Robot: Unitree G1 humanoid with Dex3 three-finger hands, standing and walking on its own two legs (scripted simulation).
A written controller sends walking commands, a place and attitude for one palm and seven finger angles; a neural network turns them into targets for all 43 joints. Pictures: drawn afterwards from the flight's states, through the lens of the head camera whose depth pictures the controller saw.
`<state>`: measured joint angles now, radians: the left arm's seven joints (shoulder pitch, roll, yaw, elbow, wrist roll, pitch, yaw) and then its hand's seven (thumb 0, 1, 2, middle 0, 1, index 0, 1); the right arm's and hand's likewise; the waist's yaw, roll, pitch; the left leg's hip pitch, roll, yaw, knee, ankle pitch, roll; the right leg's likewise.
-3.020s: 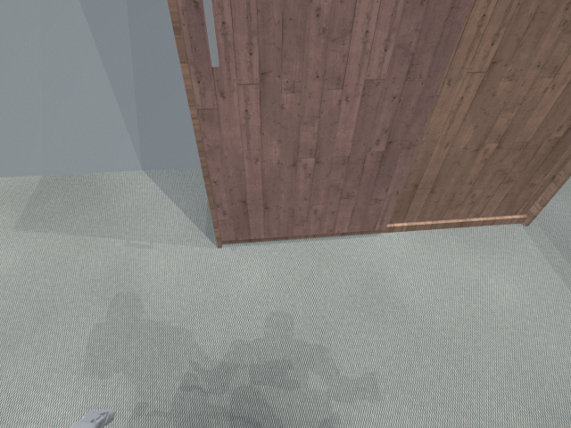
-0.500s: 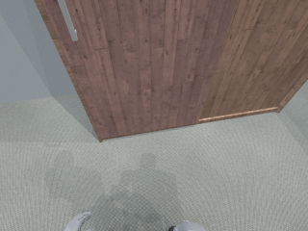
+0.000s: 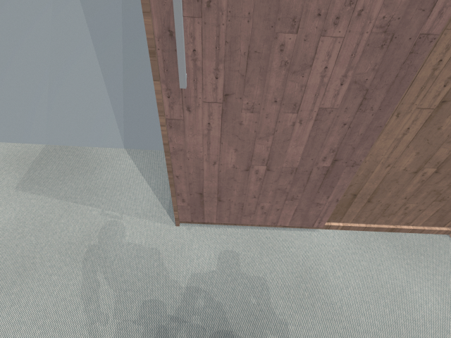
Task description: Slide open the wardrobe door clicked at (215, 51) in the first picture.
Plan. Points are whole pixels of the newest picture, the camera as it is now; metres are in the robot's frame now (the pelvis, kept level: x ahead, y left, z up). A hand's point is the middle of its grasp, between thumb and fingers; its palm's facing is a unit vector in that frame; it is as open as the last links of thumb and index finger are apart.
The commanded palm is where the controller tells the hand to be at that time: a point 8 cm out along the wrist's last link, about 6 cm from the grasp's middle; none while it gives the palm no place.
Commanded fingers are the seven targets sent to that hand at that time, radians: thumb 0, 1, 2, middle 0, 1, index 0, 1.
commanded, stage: take the last steps up to it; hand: left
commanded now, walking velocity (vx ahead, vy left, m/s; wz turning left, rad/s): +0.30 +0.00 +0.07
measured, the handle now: (181, 39) +0.75 +0.18 +0.19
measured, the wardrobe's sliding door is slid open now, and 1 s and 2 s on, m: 0.00 0.00 0.00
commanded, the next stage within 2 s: come to a stop and stand still in 0.72 s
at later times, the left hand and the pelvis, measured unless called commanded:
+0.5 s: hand out of the picture +0.03 +0.08 -0.16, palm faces +0.18 -0.98 -0.12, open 7.4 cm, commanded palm none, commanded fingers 0.00 0.90 0.90 -0.20 -0.30 -0.20 -0.30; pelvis +0.12 -0.04 +0.00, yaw +4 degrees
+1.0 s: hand (140, 260) +0.32 +0.23 -0.18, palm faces +0.11 -0.97 -0.22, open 7.4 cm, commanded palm none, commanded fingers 0.00 0.90 0.90 -0.20 -0.30 -0.20 -0.30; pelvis +0.27 +0.03 +0.00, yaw +3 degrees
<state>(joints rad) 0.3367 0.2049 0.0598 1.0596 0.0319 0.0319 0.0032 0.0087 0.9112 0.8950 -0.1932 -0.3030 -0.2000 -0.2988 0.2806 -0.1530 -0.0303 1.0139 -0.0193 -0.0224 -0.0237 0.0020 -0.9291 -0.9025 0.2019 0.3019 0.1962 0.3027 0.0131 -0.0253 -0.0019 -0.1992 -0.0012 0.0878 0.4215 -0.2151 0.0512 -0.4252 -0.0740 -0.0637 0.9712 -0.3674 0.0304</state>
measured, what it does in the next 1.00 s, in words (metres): walks ahead: right foot, then left foot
